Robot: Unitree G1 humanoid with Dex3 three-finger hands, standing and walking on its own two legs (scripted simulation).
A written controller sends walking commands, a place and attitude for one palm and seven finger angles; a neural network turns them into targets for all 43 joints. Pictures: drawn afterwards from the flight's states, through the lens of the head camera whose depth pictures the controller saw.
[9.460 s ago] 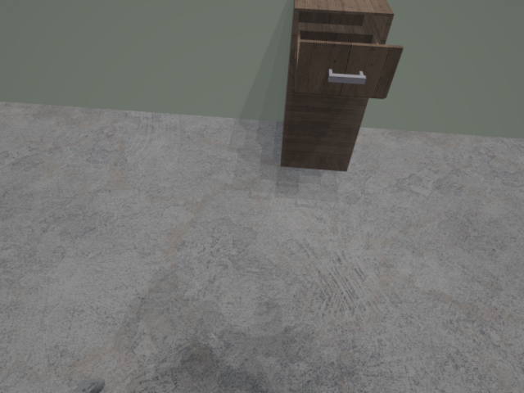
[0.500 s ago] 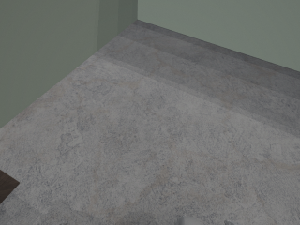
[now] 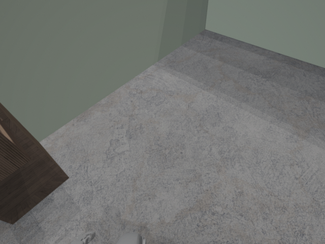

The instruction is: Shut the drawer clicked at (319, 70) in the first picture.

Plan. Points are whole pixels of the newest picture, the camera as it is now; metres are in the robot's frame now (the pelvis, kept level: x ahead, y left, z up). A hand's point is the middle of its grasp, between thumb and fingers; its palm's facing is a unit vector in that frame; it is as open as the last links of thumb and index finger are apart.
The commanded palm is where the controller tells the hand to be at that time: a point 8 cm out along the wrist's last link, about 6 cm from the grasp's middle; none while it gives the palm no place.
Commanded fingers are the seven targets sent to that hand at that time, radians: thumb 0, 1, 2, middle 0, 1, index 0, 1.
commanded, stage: turn to face it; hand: left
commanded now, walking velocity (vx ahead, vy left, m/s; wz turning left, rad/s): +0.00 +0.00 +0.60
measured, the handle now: out of the picture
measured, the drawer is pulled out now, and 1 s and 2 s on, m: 0.30 0.30 0.30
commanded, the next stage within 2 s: take the last steps up to it in 1.14 s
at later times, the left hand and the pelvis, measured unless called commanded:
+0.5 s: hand out of the picture +0.03 +0.29 -0.17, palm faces +0.31 -0.91 -0.26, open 7.4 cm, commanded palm none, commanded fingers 0.00 0.90 0.90 -0.20 -0.30 -0.20 -0.30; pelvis +0.00 +0.05 +0.00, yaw +16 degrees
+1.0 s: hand out of the picture -0.02 +0.21 -0.14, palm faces +0.55 -0.78 -0.28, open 7.4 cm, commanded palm none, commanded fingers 0.00 0.90 0.90 -0.20 -0.30 -0.20 -0.30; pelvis +0.02 +0.00 +0.00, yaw +35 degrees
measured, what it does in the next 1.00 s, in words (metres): steps on the spot, turning left: left foot, then right foot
